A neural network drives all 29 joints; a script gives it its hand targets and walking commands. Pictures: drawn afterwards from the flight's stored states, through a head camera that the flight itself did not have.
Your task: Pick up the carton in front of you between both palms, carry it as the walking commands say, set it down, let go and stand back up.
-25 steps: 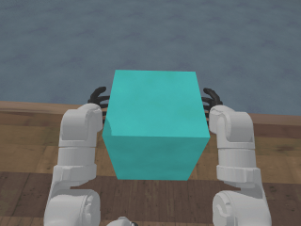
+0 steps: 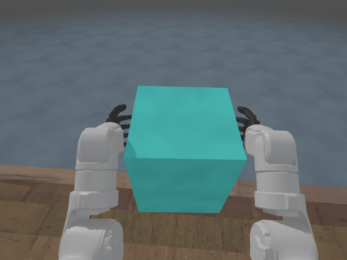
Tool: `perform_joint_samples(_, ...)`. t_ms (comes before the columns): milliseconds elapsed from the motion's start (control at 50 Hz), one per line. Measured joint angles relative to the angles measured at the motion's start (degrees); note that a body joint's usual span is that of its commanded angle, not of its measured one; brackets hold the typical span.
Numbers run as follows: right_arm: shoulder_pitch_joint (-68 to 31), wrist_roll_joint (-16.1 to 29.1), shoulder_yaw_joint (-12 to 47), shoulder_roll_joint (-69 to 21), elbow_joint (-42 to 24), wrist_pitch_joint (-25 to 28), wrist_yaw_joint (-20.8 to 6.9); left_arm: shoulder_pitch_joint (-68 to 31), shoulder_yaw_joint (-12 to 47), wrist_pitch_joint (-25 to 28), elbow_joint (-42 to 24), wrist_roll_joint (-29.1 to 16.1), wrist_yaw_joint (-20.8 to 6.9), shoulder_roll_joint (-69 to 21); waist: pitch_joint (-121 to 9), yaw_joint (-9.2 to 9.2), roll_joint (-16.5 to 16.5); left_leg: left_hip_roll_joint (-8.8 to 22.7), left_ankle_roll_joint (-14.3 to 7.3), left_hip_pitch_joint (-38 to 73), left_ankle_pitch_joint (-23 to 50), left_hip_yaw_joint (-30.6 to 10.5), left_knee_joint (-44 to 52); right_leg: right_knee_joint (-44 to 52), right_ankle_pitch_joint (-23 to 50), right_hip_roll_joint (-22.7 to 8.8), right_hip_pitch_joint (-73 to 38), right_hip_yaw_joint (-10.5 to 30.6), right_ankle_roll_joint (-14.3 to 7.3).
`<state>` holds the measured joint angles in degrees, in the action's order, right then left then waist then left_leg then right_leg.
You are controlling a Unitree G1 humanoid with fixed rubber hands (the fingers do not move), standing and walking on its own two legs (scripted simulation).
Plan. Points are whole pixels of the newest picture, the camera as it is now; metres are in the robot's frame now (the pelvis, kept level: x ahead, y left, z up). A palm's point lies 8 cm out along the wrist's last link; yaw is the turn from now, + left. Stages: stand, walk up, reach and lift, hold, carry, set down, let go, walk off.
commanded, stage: carry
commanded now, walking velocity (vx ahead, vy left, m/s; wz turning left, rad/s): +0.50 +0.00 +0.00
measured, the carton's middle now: (180, 152) +0.36 +0.00 +0.09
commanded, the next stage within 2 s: none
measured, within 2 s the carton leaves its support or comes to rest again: neither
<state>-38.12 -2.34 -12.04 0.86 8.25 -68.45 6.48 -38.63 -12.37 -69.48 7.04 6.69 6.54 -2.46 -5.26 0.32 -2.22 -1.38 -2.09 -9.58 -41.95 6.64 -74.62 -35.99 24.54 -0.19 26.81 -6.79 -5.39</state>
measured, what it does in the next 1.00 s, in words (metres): goes down: left foot 0.17 m lower, then right foot 0.17 m lower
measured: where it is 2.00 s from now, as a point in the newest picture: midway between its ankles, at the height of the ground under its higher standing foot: (186, 171)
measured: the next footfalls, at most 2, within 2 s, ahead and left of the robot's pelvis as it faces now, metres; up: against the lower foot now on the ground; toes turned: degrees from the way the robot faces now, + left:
left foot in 0.46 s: +0.43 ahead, -0.02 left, -0.17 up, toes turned -1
right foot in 0.82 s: +0.72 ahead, -0.18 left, -0.34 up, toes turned -3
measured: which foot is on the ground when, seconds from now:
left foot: down 0.00-0.00, up 0.02-0.44, down 0.46-0.84, up 0.86-1.00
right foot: down 0.00-0.46, up 0.48-0.80, down 0.82-1.00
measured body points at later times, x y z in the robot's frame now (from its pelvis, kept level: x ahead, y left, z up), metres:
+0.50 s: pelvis +0.32 -0.05 -0.21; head +0.35 -0.07 +0.24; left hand +0.69 +0.08 -0.10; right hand +0.67 -0.22 -0.11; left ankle +0.39 -0.02 -0.92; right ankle +0.14 -0.09 -0.68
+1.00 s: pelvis +0.68 -0.13 -0.42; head +0.70 -0.12 +0.03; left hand +1.01 +0.04 -0.36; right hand +1.04 -0.26 -0.35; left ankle +0.68 +0.00 -1.02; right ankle +0.68 -0.18 -1.12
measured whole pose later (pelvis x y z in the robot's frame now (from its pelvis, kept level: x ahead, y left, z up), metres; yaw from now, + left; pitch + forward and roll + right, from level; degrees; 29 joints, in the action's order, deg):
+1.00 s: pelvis +0.68 -0.13 -0.42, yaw -1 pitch +1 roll +0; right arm -29.1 -3.7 -11.4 -2.6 9.4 -60.1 7.1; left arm -28.7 -8.0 -60.3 9.6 0.4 8.6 -0.4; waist 0.4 5.6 -0.7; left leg -0.8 -1.8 -40.9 -25.0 -2.7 -82.4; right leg -48.0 -25.2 5.5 24.4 -4.9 -7.7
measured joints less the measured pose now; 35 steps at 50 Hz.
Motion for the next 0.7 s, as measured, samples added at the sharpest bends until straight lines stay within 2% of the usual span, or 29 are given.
perform_joint_samples(40, -1.65, 0.03, -0.82, 1.17, 2.77, -0.39, -0.62, -2.16, 0.93, 0.33, 4.04, 0.17, -0.01, 0.47, -1.22, 3.56, 0.69, -0.49, 0.22, -7.14, 0.71, -3.48, -21.01, -2.81, -26.11, 2.28, -5.74, -0.30, -2.72)
perform_joint_samples(60, -2.85, -0.57, -0.95, 0.81, 4.57, -0.29, -0.61, -2.58, 1.12, 0.32, 5.30, -0.63, -0.04, 1.52, -1.04, 4.47, 0.91, -1.30, 0.16, -11.04, 2.68, -5.71, -24.79, -4.06, -37.09, 3.57, -7.02, 0.33, -3.07)
perform_joint_samples(100, -4.73, -2.39, -0.86, -0.38, 6.60, -0.93, -0.54, -3.21, 1.14, -0.23, 6.97, -2.96, -0.04, 3.80, 0.30, 5.25, 0.66, -1.28, 0.27, -18.75, 7.99, -8.09, -22.71, -5.88, -43.68, 5.31, -8.28, 1.37, -3.50)
perform_joint_samples(140, -4.79, -3.49, -1.19, -1.14, 6.31, -1.60, -0.35, -3.19, 1.41, -0.08, 7.79, -5.06, 0.36, 4.79, 2.65, 5.41, 1.57, 0.83, 0.43, -25.08, 14.52, -9.72, -13.92, -11.69, -54.35, 7.55, -6.99, 0.70, -4.20)
perform_joint_samples(200, -1.26, -3.26, -1.88, -1.79, 2.78, -2.05, -0.05, -1.27, 2.61, 0.28, 6.67, -6.62, 1.56, 4.18, 6.57, 5.73, 1.76, 2.41, 0.90, -30.78, 20.21, -10.76, -1.56, -17.15, -57.69, 9.06, -6.50, -1.04, -6.61)
perform_joint_samples(240, 1.00, -3.01, -2.33, -2.39, 0.14, -1.67, 0.07, 0.34, 3.04, 0.64, 4.71, -7.05, 2.13, 3.56, 8.75, 5.57, 1.29, 2.87, 0.00, -34.16, 24.84, -9.88, 0.32, -18.18, -60.59, 9.57, -7.67, -0.57, -6.87)
perform_joint_samples(260, 2.05, -2.87, -2.55, -2.65, -1.20, -1.25, 0.11, 1.03, 3.14, 1.08, 3.75, -7.07, 2.32, 3.14, 9.60, 5.50, 1.05, 3.04, -0.57, -35.27, 29.98, -9.22, 2.55, -18.71, -62.06, 9.67, -8.17, -0.15, -6.78)
perform_joint_samples(340, 5.43, -2.21, -2.97, -3.40, -6.11, 1.28, 0.25, 3.08, 2.78, 3.73, 0.10, -6.13, 2.63, 0.98, 11.06, 5.57, 1.65, 2.36, -1.11, -34.31, 53.01, -6.76, 22.88, -22.83, -67.51, 10.34, -9.77, 1.52, -5.75)
perform_joint_samples(400, 8.45, -1.81, -2.42, -3.72, -9.36, 3.36, 0.26, 4.95, 2.55, 6.03, -2.00, -5.83, 2.59, -0.42, 10.37, 5.67, 3.58, 0.68, -1.35, -28.01, 63.14, -3.01, 39.98, -28.90, -71.02, 11.39, -11.97, 1.16, -5.00)
perform_joint_samples(420, 8.89, -2.00, -1.83, -4.06, -9.74, 3.96, 0.27, 5.88, 2.30, 6.49, -2.98, -6.05, 2.54, -0.37, 10.03, 4.92, 4.09, -0.28, -1.63, -25.35, 66.64, -1.16, 42.20, -33.80, -70.63, 11.17, -12.01, 0.00, -4.16)
perform_joint_samples(440, 8.74, -2.47, -0.83, -4.63, -9.43, 4.55, 0.35, 7.04, 1.76, 6.68, -4.20, -6.47, 2.27, 0.20, 9.63, 3.32, 4.50, -1.27, -2.52, -21.78, 69.63, 1.01, 43.43, -41.46, -63.80, 10.24, -11.02, -1.69, -2.02)
perform_joint_samples(460, 8.02, -3.14, 0.61, -5.33, -8.75, 4.93, 0.89, 8.14, 1.06, 6.71, -5.47, -6.85, 1.72, 1.09, 8.71, 1.12, 4.98, -2.12, -4.76, -17.54, 66.98, 2.39, 44.96, -51.05, -57.09, 9.65, -9.13, -2.51, 1.26)
perform_joint_samples(480, 7.12, -3.68, 1.55, -5.72, -8.09, 5.52, 1.20, 8.30, 0.38, 7.11, -5.87, -7.20, 1.03, 1.96, 7.97, -1.45, 4.70, -3.56, -6.40, -15.21, 54.94, 1.98, 43.47, -60.78, -58.42, 9.32, -6.24, -1.75, 3.80)
perform_joint_samples(500, 6.47, -3.62, 2.28, -5.20, -7.62, 5.98, 1.44, 7.75, 0.00, 7.78, -5.41, -6.98, 0.47, 2.14, 7.75, -3.65, 4.52, -5.04, -7.18, -14.42, 44.99, 1.11, 41.01, -66.96, -60.61, 9.36, -2.86, 0.33, 5.23)
perform_joint_samples(520, 6.04, -2.84, 2.94, -4.11, -7.08, 6.00, 1.70, 7.22, -0.13, 8.15, -4.83, -6.13, 0.37, 1.65, 7.41, -5.16, 5.17, -5.98, -8.21, -13.30, 35.46, -0.28, 39.45, -68.77, -60.99, 9.41, 0.78, 2.62, 5.46)
perform_joint_samples(540, 5.64, -1.54, 3.21, -2.90, -6.34, 5.85, 1.91, 6.66, -0.38, 8.07, -4.30, -5.07, 0.16, 0.94, 6.99, -6.48, 5.96, -6.51, -8.61, -12.15, 27.16, -1.74, 38.58, -66.63, -60.01, 8.61, 4.35, 4.34, 5.11)
perform_joint_samples(560, 5.17, -0.14, 3.27, -1.91, -5.32, 5.88, 2.20, 6.00, -0.68, 7.91, -3.65, -3.92, -0.12, 0.37, 6.87, -7.62, 5.72, -7.15, -7.22, -12.25, 22.00, -2.20, 36.36, -62.28, -58.30, 6.63, 7.68, 6.17, 4.64)
perform_joint_samples(600, 4.47, 2.18, 3.91, -0.69, -1.94, 6.53, 2.82, 6.57, -1.80, 7.89, -2.73, -1.86, -0.56, -0.92, 6.97, -8.91, 4.55, -8.05, -7.60, -13.43, 18.20, -0.95, 29.68, -47.70, -51.77, 2.79, 12.04, 10.01, 4.04)
perform_joint_samples(640, 4.18, 3.47, 4.71, -0.40, 1.68, 7.06, 3.18, 8.64, -2.75, 7.79, -2.34, -0.50, -1.08, -1.76, 6.80, -9.48, 4.17, -7.97, -7.76, -12.99, 13.29, -0.54, 25.07, -36.71, -45.14, 0.55, 14.65, 11.59, 3.82)
perform_joint_samples(700, 3.73, 4.65, 6.34, -0.22, 4.99, 7.91, 3.76, 11.01, -3.39, 7.73, -2.90, 0.16, -1.31, -2.06, 6.61, -9.68, 3.84, -6.60, -6.60, -12.58, 4.17, -1.85, 16.27, -24.59, -21.97, -0.49, 15.94, 11.16, 3.08)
